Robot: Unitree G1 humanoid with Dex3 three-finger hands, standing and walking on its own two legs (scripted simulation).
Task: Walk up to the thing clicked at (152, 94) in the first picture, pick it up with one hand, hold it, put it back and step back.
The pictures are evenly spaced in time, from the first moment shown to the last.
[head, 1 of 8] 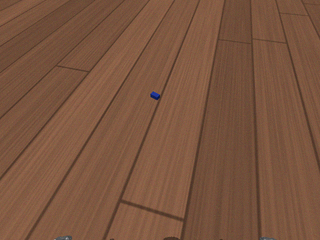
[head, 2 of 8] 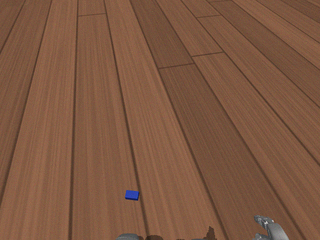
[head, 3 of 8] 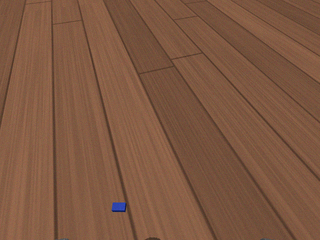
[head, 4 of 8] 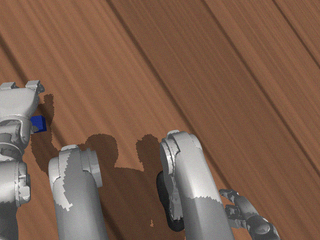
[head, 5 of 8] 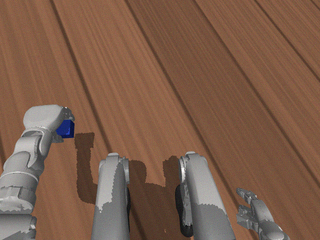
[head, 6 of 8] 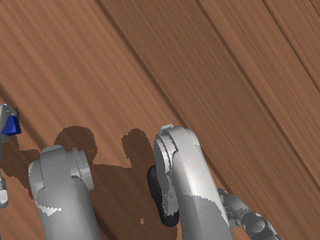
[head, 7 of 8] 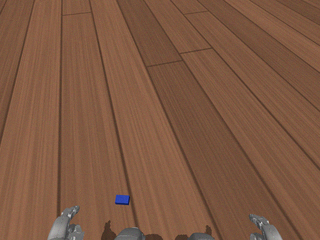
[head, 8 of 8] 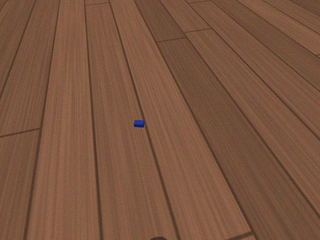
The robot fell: no
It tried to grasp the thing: yes
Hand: left
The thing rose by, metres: 0.69
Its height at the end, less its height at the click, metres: +0.00
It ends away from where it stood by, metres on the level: 0.01
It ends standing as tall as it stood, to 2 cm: yes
